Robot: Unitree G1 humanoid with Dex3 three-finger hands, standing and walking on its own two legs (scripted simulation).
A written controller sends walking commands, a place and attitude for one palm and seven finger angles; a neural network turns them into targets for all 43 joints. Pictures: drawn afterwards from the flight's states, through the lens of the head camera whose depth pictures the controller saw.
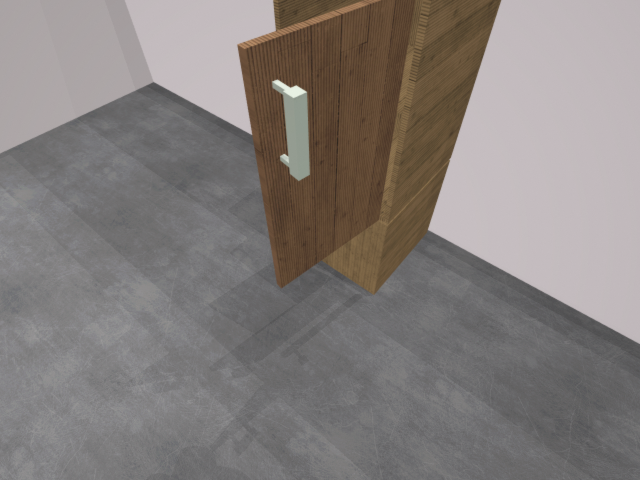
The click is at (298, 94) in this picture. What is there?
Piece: cupboard door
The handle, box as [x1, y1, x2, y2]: [272, 80, 309, 180]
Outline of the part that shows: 275,80 272,81 272,85 275,89 283,94 288,146 288,155 281,155 280,160 289,167 290,173 299,180 309,174 306,92 296,85 290,88 280,81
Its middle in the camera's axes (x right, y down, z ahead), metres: -0.05 -0.17 +0.62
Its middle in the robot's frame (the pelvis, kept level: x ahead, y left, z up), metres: +0.60 +0.08 +0.10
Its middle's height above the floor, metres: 0.88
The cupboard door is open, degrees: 80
